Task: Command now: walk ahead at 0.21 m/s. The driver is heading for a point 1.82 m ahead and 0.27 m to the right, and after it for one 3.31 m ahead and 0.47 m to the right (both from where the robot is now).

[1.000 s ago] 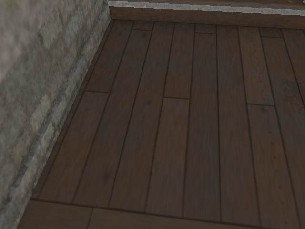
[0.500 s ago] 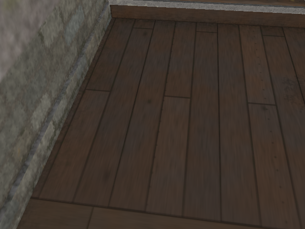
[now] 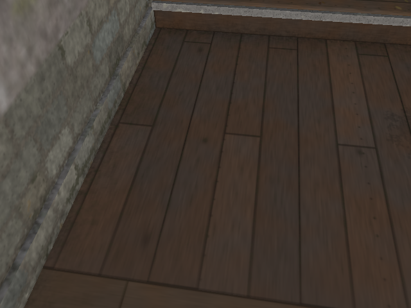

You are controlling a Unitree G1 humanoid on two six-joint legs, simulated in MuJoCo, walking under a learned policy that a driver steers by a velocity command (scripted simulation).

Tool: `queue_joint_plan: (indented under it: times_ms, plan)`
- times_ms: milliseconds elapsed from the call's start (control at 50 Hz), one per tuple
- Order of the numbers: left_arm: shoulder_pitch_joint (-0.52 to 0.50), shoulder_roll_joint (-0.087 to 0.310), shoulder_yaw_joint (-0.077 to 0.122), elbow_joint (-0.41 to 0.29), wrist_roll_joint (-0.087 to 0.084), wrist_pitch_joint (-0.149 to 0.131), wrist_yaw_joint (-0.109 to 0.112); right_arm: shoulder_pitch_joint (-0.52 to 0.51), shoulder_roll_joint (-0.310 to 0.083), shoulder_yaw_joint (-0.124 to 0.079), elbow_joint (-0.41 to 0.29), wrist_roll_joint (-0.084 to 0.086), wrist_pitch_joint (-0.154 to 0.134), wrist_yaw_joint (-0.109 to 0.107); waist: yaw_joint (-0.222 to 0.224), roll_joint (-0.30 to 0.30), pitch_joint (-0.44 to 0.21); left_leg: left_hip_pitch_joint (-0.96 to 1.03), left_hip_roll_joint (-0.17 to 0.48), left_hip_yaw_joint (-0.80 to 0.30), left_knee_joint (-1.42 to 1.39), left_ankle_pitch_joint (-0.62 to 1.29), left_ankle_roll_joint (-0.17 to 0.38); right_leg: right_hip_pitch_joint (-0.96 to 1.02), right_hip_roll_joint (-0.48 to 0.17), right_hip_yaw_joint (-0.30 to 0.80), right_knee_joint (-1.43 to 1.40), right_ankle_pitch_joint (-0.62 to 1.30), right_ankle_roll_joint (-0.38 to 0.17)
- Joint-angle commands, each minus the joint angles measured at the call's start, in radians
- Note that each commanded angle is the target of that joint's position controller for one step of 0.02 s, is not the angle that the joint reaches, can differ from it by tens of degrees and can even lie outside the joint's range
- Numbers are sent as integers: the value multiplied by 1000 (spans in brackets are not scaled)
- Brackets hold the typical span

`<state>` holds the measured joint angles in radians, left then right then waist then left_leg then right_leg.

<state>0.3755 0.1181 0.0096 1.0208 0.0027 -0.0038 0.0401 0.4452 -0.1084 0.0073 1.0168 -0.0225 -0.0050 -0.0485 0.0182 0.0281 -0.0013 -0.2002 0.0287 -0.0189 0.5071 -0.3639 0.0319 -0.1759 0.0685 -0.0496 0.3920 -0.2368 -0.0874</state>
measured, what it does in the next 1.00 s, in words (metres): climbs: left foot, then right foot 0.16 m higher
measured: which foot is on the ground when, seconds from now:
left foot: up 0.00-0.20, down 0.22-0.62, up 0.64-1.00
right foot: down 0.00-0.22, up 0.24-0.58, down 0.60-1.00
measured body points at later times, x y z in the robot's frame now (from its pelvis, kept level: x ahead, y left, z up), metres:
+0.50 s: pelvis +0.14 +0.06 +0.00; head +0.16 +0.08 +0.45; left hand +0.39 +0.19 -0.07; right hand +0.00 -0.13 -0.13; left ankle +0.03 +0.12 -0.74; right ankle +0.26 -0.04 -0.46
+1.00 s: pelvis +0.32 +0.05 +0.15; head +0.34 +0.04 +0.60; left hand +0.36 +0.29 +0.02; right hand +0.45 -0.16 +0.02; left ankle +0.40 +0.17 -0.56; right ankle +0.33 -0.01 -0.59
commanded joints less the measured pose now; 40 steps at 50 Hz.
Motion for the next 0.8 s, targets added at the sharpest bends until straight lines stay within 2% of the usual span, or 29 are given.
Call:
queue_joint_plan:
  times_ms: [20,80,140,180,200,220,240,260,280,300,320,360,400,440,460,480,500,540,560,600,620,640,660,680,700,720,740,760,800]
  plan:
    - [162,154,54,6,-1,7,0,14,-36,-9,-64,-18,-4,7,58,-153,164,-282,-20,88,196,-97,29,-30,-316,437,-267,-656,-174]
    - [121,159,65,0,9,-8,-1,-13,-58,-17,-99,-11,-32,32,42,-119,149,-338,25,87,421,-71,37,-73,-366,473,-308,-546,-235]
    - [-15,173,63,-37,13,-31,-3,29,-70,-24,-123,10,-47,43,-49,-85,100,-162,31,92,296,-74,50,-169,-300,301,-265,-362,-192]
    - [-117,170,63,-65,12,-30,-5,210,-49,-25,-62,16,-48,42,-150,-49,111,139,-31,159,-7,45,70,-351,-209,172,-98,-301,-179]
    - [-132,156,61,-72,17,-42,-12,310,-69,-37,-21,11,-40,25,-182,9,120,246,-52,164,-126,98,70,-428,-165,137,112,-212,-180]
    - [-162,85,45,-79,-5,-61,-35,429,-131,-57,16,1,-46,9,-228,177,34,445,107,-113,-223,17,95,-606,-67,43,524,-123,-133]
    - [-92,40,41,-83,-2,-86,-51,393,-210,-72,-14,7,-43,1,-163,232,-2,405,328,-565,-396,-164,134,-733,12,62,913,-154,-65]
    - [-49,40,43,-109,9,-90,-55,276,-235,-77,-37,0,-37,-1,-92,249,40,282,416,-790,-533,-542,230,-856,-30,108,1196,-132,-43]
    - [-190,46,39,-172,20,-93,-48,140,-199,-72,-36,6,-43,9,-44,119,164,210,408,-643,-491,-481,258,-1018,-79,93,1504,-60,-29]
    - [-255,17,22,-212,34,-101,-47,112,-151,-53,-35,4,-63,18,-36,13,176,162,355,-464,-407,-334,244,-1114,-92,78,1672,-34,-25]
    - [-241,1,11,-227,27,-98,-46,147,-109,-39,-8,-11,-81,31,-24,-47,129,162,293,-336,-349,-252,189,-1148,-105,66,1731,-25,-32]
    - [-299,-79,-24,-288,17,-78,-45,192,-57,-17,55,-23,-97,44,-19,-37,119,93,250,-238,-298,-132,140,-1248,-87,53,1966,-43,-66]
    - [-377,-116,-51,-368,0,-58,-37,186,-75,-15,67,-26,-107,65,0,-19,154,21,220,-174,-308,-127,115,-1320,-76,62,1967,-99,-95]
    - [-505,-77,-68,-456,-4,-45,-28,133,-62,0,64,-8,-103,71,22,-39,246,-193,129,-37,-411,-28,46,-1175,-114,-48,1599,-93,-81]
    - [-525,-58,-71,-480,-10,-31,-28,156,-42,9,77,7,-101,56,3,32,235,-233,101,-11,-462,177,64,-1068,-117,-123,1474,-87,-66]
    - [-523,-31,-71,-485,-21,-21,-30,196,-50,6,78,28,-93,23,-18,71,218,-222,121,-10,-539,453,98,-930,-121,-179,1303,-109,-49]
    - [-483,-38,-66,-470,-29,-13,-25,189,-70,5,60,28,-92,7,-12,36,158,-175,148,38,-548,779,102,-749,-128,-174,1177,-105,-58]
    - [-387,-46,-59,-427,-45,-1,-15,224,-189,-28,34,36,-97,-7,23,62,-34,35,155,112,-375,1520,68,-469,-27,-241,950,-146,-89]
    - [-295,-22,-38,-389,-46,3,-9,225,-245,-51,14,22,-101,-7,70,147,-128,172,184,96,-225,1758,65,-405,16,-229,878,-171,-99]
    - [-127,64,-3,-345,-5,1,-15,147,-275,-81,-33,54,-121,36,166,250,-223,310,225,77,117,1874,57,-259,41,-97,630,-196,-147]
    - [-18,123,20,-316,27,-5,-19,129,-260,-89,-59,62,-140,58,221,217,-300,130,183,73,394,1615,63,-29,-57,122,532,-210,-203]
    - [-8,260,60,-277,38,-18,-11,111,-163,-83,-138,69,-143,97,168,-231,-354,-274,-124,78,941,414,12,141,-377,717,221,73,-417]
    - [-121,240,75,-301,28,-21,-4,94,-158,-102,-137,22,-147,105,100,-188,-378,-306,-161,-147,1289,156,32,20,-393,887,-21,296,-399]
    - [-255,220,79,-297,5,-41,-13,49,-108,-98,-205,16,-126,90,0,-106,-263,-377,-109,-145,1385,173,36,-94,-416,749,-8,211,-366]
    - [-255,155,72,-254,-9,-57,-24,-1,-88,-90,-232,-6,-104,61,-17,50,-99,-444,-63,-102,1359,148,53,-190,-398,627,30,133,-294]
    - [-231,94,59,-206,-6,-76,-25,-29,-73,-89,-244,-10,-81,34,-36,99,12,-480,-48,-115,1314,109,68,-285,-349,490,67,123,-236]
    - [-225,39,43,-173,12,-90,-27,-18,-54,-81,-249,-9,-58,16,-72,99,50,-479,-51,-113,1275,67,74,-344,-315,391,72,139,-189]
    - [-208,32,38,-155,19,-101,-31,4,-26,-68,-263,-12,-42,6,-106,62,64,-482,-48,-130,1205,94,74,-352,-284,293,70,222,-147]
    - [-161,74,45,-123,18,-128,-40,-13,-46,-68,-277,-10,-21,1,-105,-11,55,-492,-63,-134,1078,113,66,-317,-244,183,22,327,-116]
